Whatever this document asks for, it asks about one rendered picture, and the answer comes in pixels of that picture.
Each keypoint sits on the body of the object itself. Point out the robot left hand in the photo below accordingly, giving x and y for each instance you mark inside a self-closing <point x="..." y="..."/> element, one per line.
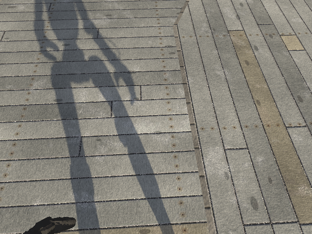
<point x="50" y="225"/>

